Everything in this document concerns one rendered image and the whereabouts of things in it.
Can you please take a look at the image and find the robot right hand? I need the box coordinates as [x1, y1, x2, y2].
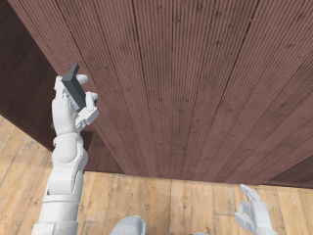
[234, 184, 274, 234]

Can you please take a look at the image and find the left robot thigh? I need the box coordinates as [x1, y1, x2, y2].
[110, 216, 147, 235]

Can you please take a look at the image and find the wardrobe door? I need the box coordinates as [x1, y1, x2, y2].
[7, 0, 313, 186]
[268, 155, 313, 184]

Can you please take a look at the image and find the robot left forearm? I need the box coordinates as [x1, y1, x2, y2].
[31, 132, 88, 235]

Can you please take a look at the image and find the handle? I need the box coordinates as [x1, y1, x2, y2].
[61, 63, 97, 110]

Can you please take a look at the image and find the robot left hand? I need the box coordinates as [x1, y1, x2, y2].
[52, 74, 99, 136]

